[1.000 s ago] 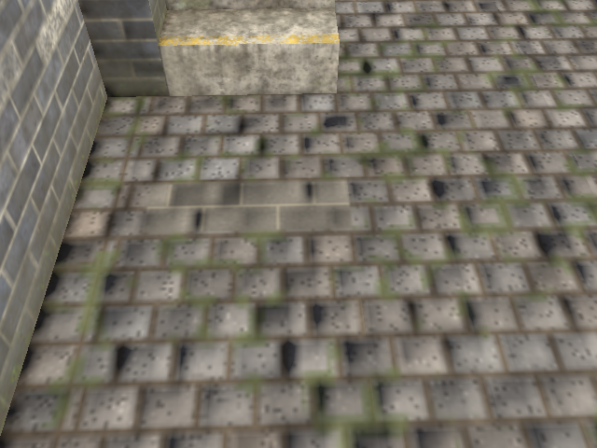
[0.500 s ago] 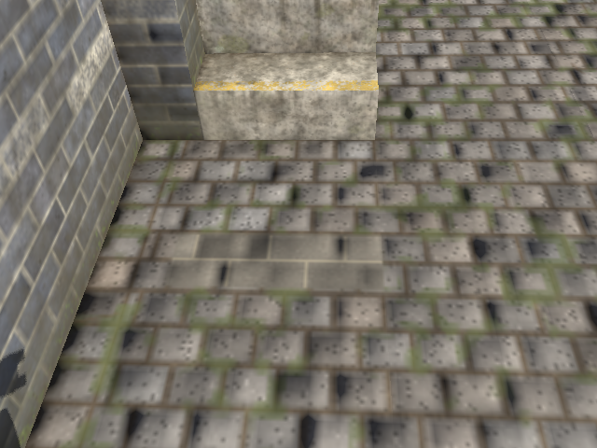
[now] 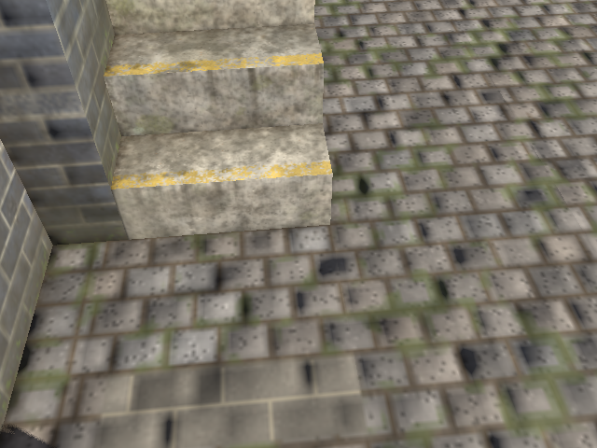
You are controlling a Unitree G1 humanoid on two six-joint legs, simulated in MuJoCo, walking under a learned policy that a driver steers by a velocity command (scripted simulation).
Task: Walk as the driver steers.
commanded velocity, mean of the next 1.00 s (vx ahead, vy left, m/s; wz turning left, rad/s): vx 0.96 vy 0.00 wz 0.50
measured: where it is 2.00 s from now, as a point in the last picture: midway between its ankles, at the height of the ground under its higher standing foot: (231, 318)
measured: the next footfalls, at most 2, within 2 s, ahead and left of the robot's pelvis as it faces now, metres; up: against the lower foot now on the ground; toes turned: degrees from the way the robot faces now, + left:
right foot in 0.22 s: +0.45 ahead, -0.15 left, +0.00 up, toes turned +3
left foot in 0.70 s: +0.77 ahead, +0.17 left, +0.00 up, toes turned +33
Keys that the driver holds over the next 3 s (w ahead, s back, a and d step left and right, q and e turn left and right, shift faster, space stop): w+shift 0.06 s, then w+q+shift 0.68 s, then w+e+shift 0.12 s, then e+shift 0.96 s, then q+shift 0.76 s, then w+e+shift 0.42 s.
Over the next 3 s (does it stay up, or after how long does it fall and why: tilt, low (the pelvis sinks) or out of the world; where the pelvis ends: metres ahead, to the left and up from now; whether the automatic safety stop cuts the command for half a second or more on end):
stays up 0.93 0.13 0.01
